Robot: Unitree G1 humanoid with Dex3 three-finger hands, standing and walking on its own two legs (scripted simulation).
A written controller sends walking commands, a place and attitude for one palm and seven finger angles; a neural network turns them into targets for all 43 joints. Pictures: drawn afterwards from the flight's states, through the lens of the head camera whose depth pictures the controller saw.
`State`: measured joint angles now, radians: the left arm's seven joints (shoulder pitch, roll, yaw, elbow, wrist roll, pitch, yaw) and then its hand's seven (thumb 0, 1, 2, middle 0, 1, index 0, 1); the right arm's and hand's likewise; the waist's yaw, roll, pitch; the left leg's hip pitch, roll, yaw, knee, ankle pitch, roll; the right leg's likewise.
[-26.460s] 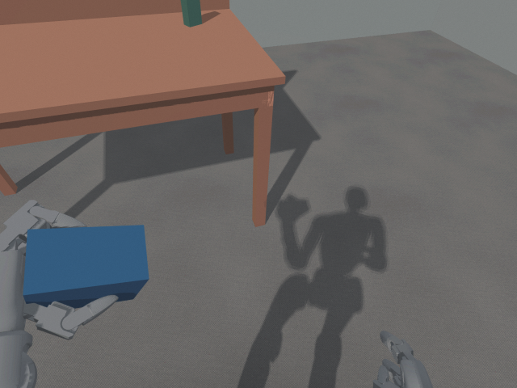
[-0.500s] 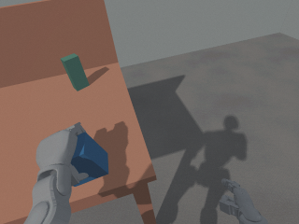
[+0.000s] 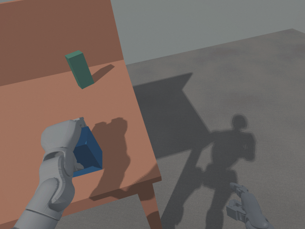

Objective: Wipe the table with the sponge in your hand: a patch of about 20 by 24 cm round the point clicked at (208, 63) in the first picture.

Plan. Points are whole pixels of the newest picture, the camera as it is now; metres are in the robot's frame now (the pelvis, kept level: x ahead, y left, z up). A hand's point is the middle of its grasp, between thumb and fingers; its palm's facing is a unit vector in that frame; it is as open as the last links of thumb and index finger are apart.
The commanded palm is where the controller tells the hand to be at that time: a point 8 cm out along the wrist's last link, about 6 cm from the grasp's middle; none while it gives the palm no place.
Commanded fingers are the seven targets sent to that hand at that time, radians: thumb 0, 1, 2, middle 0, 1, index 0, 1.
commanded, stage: wipe forward along the middle lane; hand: left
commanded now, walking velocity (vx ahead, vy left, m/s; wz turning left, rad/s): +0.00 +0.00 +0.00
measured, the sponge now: (79, 157) +0.28 +0.25 +0.06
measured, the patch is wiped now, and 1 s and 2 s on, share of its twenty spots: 1.00 1.00 1.00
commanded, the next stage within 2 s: slide back across to the first lane in 1.14 s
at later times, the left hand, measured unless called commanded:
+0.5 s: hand (73, 132) +0.33 +0.27 +0.10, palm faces -0.01 -0.03 -1.00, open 10.6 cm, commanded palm +0.31 +0.27 +0.14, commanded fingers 0.00 0.10 1.30 -1.20 -1.60 -1.20 -1.60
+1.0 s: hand (74, 120) +0.38 +0.29 +0.10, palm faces -0.06 -0.01 -1.00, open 10.6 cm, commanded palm +0.36 +0.29 +0.13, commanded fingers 0.00 0.10 1.30 -1.20 -1.60 -1.20 -1.60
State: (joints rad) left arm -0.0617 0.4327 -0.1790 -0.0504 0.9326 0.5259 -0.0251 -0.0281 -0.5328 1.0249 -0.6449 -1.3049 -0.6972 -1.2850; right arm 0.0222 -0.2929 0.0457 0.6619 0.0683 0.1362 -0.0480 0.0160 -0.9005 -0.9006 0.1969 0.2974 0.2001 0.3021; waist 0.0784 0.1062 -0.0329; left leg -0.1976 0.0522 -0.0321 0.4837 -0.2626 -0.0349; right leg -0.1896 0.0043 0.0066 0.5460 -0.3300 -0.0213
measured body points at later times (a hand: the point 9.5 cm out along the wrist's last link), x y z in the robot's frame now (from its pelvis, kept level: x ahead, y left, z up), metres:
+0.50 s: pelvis +0.00 +0.00 +0.00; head -0.01 -0.04 +0.45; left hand +0.33 +0.27 +0.16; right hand +0.20 -0.23 -0.11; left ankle +0.00 +0.17 -0.73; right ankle -0.02 -0.10 -0.73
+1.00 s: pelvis +0.00 +0.01 +0.00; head +0.02 -0.02 +0.45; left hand +0.38 +0.29 +0.15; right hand +0.16 -0.24 -0.13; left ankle +0.00 +0.17 -0.73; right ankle -0.02 -0.10 -0.73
